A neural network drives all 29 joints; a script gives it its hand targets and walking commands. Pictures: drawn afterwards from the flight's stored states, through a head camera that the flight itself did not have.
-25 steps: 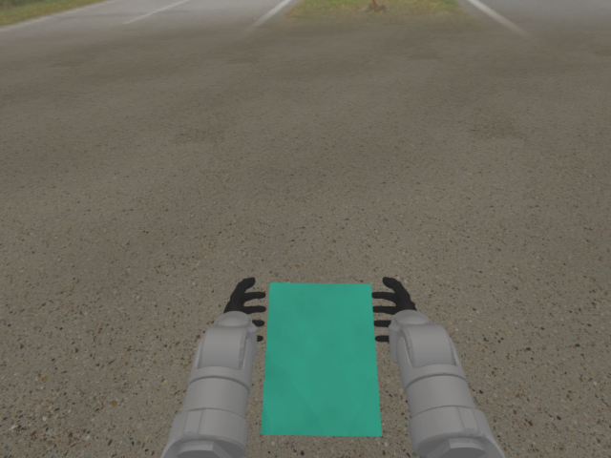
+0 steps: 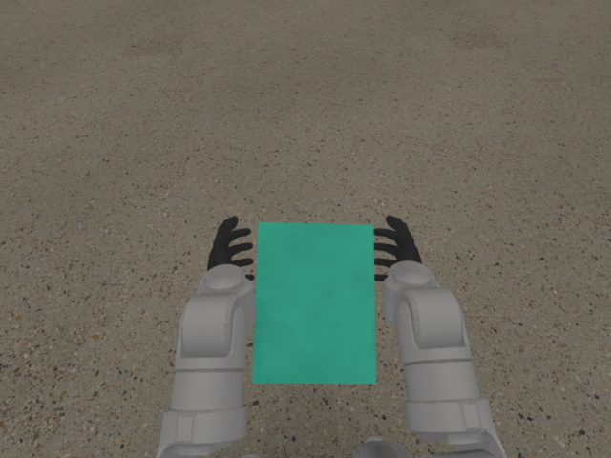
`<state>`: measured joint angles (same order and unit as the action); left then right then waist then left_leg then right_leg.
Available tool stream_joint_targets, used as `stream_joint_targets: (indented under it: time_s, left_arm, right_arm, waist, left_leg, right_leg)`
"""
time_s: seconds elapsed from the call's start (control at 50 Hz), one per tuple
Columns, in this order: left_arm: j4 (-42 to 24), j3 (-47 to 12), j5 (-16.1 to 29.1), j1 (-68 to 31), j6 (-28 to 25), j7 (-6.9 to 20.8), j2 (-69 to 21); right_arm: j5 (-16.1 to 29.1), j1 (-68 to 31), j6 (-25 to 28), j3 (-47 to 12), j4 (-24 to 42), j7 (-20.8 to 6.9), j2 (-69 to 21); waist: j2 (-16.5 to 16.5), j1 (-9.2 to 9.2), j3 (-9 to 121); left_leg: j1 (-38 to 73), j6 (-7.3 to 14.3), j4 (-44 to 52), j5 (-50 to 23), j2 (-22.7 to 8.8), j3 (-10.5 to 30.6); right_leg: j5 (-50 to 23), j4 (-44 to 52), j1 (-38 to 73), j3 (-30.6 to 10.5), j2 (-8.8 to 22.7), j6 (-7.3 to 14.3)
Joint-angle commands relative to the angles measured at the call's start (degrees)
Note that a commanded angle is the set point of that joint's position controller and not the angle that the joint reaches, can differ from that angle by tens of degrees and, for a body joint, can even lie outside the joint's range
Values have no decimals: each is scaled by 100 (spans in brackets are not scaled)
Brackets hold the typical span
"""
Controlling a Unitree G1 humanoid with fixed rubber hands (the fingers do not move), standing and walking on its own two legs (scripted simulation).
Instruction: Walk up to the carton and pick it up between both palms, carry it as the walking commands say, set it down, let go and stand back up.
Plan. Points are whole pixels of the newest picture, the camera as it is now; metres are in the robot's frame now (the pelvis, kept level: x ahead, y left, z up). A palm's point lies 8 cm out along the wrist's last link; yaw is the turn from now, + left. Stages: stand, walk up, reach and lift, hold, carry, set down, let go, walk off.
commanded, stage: carry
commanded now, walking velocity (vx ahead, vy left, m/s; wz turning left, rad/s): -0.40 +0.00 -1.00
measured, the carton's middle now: (311, 299) +0.35 +0.03 -0.02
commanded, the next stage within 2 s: none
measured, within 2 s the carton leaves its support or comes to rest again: neither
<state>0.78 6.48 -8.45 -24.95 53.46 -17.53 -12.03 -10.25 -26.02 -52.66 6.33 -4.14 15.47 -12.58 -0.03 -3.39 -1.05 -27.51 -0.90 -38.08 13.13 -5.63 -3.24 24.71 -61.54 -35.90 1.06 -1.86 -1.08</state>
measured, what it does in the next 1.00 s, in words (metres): walks backwards, turning right: right foot, then left foot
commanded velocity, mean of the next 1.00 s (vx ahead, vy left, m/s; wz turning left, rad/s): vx -0.40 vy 0.00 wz -1.00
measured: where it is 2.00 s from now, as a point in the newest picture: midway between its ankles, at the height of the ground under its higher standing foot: outside the picture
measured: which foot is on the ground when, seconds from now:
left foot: down 0.00-0.10, up 0.12-0.38, down 0.40-0.70, up 0.72-1.00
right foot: up 0.00-0.08, down 0.10-0.40, up 0.42-0.68, down 0.70-1.00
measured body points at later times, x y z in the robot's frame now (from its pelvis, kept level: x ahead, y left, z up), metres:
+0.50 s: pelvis -0.16 +0.04 +0.00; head -0.09 +0.03 +0.44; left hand +0.18 +0.01 +0.06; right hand +0.09 -0.20 +0.08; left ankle -0.08 +0.12 -0.72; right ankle -0.13 -0.09 -0.66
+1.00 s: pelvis -0.38 +0.13 +0.01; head -0.36 +0.08 +0.45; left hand -0.10 -0.08 +0.08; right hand -0.30 -0.21 +0.09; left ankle -0.29 +0.23 -0.68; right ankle -0.38 -0.04 -0.72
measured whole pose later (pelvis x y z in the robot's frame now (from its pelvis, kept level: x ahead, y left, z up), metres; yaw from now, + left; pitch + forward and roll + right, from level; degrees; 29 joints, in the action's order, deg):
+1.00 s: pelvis -0.38 +0.13 +0.01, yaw -53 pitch +6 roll +3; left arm -12.5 3.6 -6.2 -21.8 64.8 -16.6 -10.9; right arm -2.2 -22.2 -64.3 3.0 13.4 19.0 -11.0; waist -2.5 4.3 -0.8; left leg -30.3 -4.8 -53.3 27.3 1.5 -2.2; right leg 1.2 -28.8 -33.0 -12.7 -4.5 -0.8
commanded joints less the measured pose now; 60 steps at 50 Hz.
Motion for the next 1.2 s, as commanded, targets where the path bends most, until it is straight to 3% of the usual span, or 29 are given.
stream_joint_targets:
  time_s: [0.0, 0.06, 0.08, 0.1, 0.12, 0.18, 0.26, 0.34, 0.38, 0.4, 0.42, 0.46, 0.48, 0.54, 0.6, 0.64, 0.68, 0.7, 0.72, 0.74, 0.8, 0.86, 0.94, 1.04, 1.08, 1.1, 1.12, 1.14, 1.18]
  left_arm:
    - [-1099, -3728, 2368, -2209, 263, 1670, -6207]
    - [-1569, -3607, 2375, -1554, 630, 1516, -6116]
    - [-1592, -3513, 2351, -1340, 735, 1494, -6014]
    - [-1611, -3399, 2287, -1270, 782, 1459, -5771]
    - [-1778, -3333, 2284, -1155, 794, 1450, -5701]
    - [-2257, -3155, 2155, -963, 805, 1295, -5753]
    - [-2561, -2906, 1833, -785, 833, 1125, -5536]
    - [-2569, -2856, 1708, -578, 908, 1026, -5322]
    - [-2516, -2958, 1776, -628, 941, 1003, -5348]
    - [-2601, -3137, 1857, -763, 965, 1024, -5505]
    - [-2919, -3329, 2033, -1207, 973, 1075, -5523]
    - [-2835, -3382, 2163, -1266, 1023, 1080, -5596]
    - [-2829, -3449, 2295, -1464, 1009, 1102, -5656]
    - [-2613, -3517, 2468, -1450, 1056, 1143, -5742]
    - [-2218, -3347, 2419, -1205, 1170, 1136, -5755]
    - [-1894, -3221, 2360, -1011, 1231, 1175, -5802]
    - [-1624, -3130, 2311, -883, 1272, 1254, -5855]
    - [-1511, -2986, 2223, -869, 1233, 1267, -5686]
    - [-1599, -2918, 2182, -911, 1173, 1291, -5717]
    - [-1710, -2862, 2210, -1018, 1106, 1301, -5784]
    - [-2016, -2778, 2061, -1203, 942, 1276, -5889]
    - [-2167, -2590, 1860, -1173, 880, 1175, -5658]
    - [-2105, -2511, 1650, -753, 959, 1132, -5408]
    - [-2180, -2788, 1771, -928, 1008, 1189, -5501]
    - [-2219, -3008, 1876, -1138, 1029, 1173, -5551]
    - [-2547, -3378, 2178, -1460, 1035, 1220, -5748]
    - [-2694, -3336, 2193, -1626, 1048, 1235, -5657]
    - [-2661, -3327, 2248, -1660, 1032, 1241, -5735]
    - [-2713, -3456, 2431, -1832, 989, 1254, -5818]
  right_arm:
    - [1890, -1634, -183, -3079, 1372, -1193, -6032]
    - [1947, -952, -505, -3041, 1804, -947, -5931]
    - [1949, -819, -612, -3012, 1851, -884, -5855]
    - [1955, -668, -705, -3051, 1956, -862, -5863]
    - [2099, -859, -738, -3136, 2255, -856, -5785]
    - [2568, -1190, -778, -3395, 2822, -882, -5944]
    - [2778, -1285, -876, -3507, 3048, -926, -5875]
    - [2711, -789, -1023, -3454, 2657, -937, -5951]
    - [2600, -557, -1049, -3347, 2465, -953, -5990]
    - [2479, -294, -1030, -3173, 2337, -978, -5936]
    - [2421, -342, -968, -2995, 2324, -1009, -5895]
    - [2315, -509, -986, -2826, 2529, -1034, -5686]
    - [2277, -665, -959, -2765, 2535, -1007, -5640]
    - [2086, -728, -928, -2540, 2610, -881, -5409]
    - [1916, -513, -1011, -2377, 2398, -779, -5305]
    - [1820, -373, -1060, -2362, 2148, -757, -5366]
    - [1808, -408, -1076, -2392, 1994, -750, -5407]
    - [1786, -428, -1101, -2558, 2056, -784, -5498]
    - [1957, -794, -1086, -2716, 2225, -815, -5559]
    - [2164, -1071, -1052, -2888, 2298, -824, -5747]
    - [2571, -1622, -958, -3269, 2558, -931, -6070]
    - [2790, -1910, -974, -3478, 2722, -941, -6038]
    - [2664, -1170, -1119, -3430, 2164, -944, -6144]
    - [2417, -739, -1104, -3141, 1983, -982, -6127]
    - [2285, -527, -1055, -2992, 2002, -991, -6067]
    - [2118, -373, -943, -2592, 1975, -986, -5960]
    - [2165, -426, -948, -2542, 2132, -1015, -5857]
    - [2181, -699, -938, -2581, 2351, -1053, -5790]
    - [2228, -1199, -884, -2652, 2695, -1053, -5677]
  waist:
    - [1220, 286, 3001]
    - [872, 190, 2971]
    - [222, 164, 2972]
    - [-1759, 194, 3073]
    - [-1977, 266, 3204]
    - [-915, 282, 3414]
    - [-1033, 220, 3155]
    - [-1280, 166, 3155]
    - [-1038, 263, 3183]
    - [569, 364, 3027]
    - [2532, 285, 2858]
    - [730, 191, 2857]
    - [586, 211, 2739]
    - [1073, 211, 2541]
    - [1573, 350, 2573]
    - [1402, 278, 2603]
    - [233, 104, 2545]
    - [-2126, 165, 2685]
    - [-2176, 267, 2617]
    - [-1625, 293, 2749]
    - [-1116, 316, 2851]
    - [-1132, 224, 2798]
    - [-1224, 172, 2930]
    - [-1464, 187, 2898]
    - [-1133, 300, 2677]
    - [2291, 389, 2512]
    - [1993, 248, 2226]
    - [1044, 203, 2162]
    - [343, 194, 2063]
  left_leg:
    - [2116, 827, 342, -4257, -1393, 282]
    - [1861, 582, -439, -4159, -1177, -119]
    - [871, 238, -1106, -2617, -910, -141]
    - [-1194, -291, -2076, 863, -123, -287]
    - [-1733, -393, -2729, 2394, 65, 161]
    - [-1384, -316, -3020, 1438, 135, 348]
    - [-656, -346, -1822, 1248, 456, 136]
    - [300, -280, -179, 1394, 706, 30]
    - [1943, -95, 1393, 433, 307, 38]
    - [2655, 570, 1885, -555, -1050, 1013]
    - [2043, 1409, 1519, -3298, -2698, 2131]
    - [1597, 1267, 924, -4432, -2172, 681]
    - [1553, 1113, 838, -4190, -1923, 232]
    - [1991, 543, 693, -4045, -1390, -586]
    - [2334, 671, 800, -4250, -1734, -337]
    - [2374, 557, 459, -4126, -1712, -433]
    - [761, -80, -750, -2047, -1278, -619]
    - [-1234, -549, -1861, 1259, -344, -806]
    - [-1757, -554, -2833, 2482, -183, -78]
    - [-1743, -471, -3286, 2220, -101, 165]
    - [-1330, -329, -3331, 857, -9, 209]
    - [-1097, -399, -2648, 1009, 268, 139]
    - [-649, -407, -1608, 1495, 656, 258]
    - [1499, -269, 796, 1515, 995, -237]
    - [3673, -34, 2213, 597, 373, -430]
    - [2632, 979, 2241, -220, -2111, 1841]
    - [1347, 1437, 2217, -1473, -3004, 1579]
    - [569, 1274, 2150, -839, -2488, 640]
    - [444, 835, 1448, -1054, -1668, -499]
  right_leg:
    - [-168, 1035, 619, 41, 252, 27]
    - [-1452, 3446, 1541, 148, 181, 79]
    - [-3266, 3612, 2400, -689, 704, 213]
    - [-7597, 3023, 3773, -2684, 2101, 735]
    - [-9116, 2562, 3956, -2621, 2208, 1095]
    - [-7508, 2427, 3503, -1952, 1609, 868]
    - [-4611, 3220, 2767, -2139, 1346, 713]
    - [-4075, 3842, 2551, -2484, 1215, 543]
    - [-3203, 3692, 1501, -1962, 761, 93]
    - [-1319, 2526, 130, -828, -69, -400]
    - [696, -258, -342, 156, -327, -259]
    - [335, -1689, 180, -293, 206, -104]
    - [37, -1867, 192, -255, 257, -60]
    - [69, 119, 531, 257, 205, -183]
    - [310, 1497, 856, 585, 79, -188]
    - [-182, 2829, 1160, 552, 123, -122]
    - [-2561, 4090, 2539, -627, 833, 52]
    - [-6700, 3360, 3565, -2665, 2255, 705]
    - [-8018, 2996, 3358, -2601, 2238, 1022]
    - [-8067, 2775, 3367, -2185, 2048, 952]
    - [-5719, 2612, 3014, -1348, 1398, 571]
    - [-4173, 3255, 2799, -2056, 1435, 655]
    - [-3702, 4021, 3080, -2820, 1387, 621]
    - [-2665, 5009, 2138, -2581, 719, -142]
    - [-1445, 4984, 569, -1574, -66, -796]
    - [-197, 1135, -28, 3, -842, -832]
    - [476, -1047, -173, -171, -12, -592]
    - [72, -1966, 290, -426, 185, -483]
    - [-629, -2522, 406, -439, 228, -241]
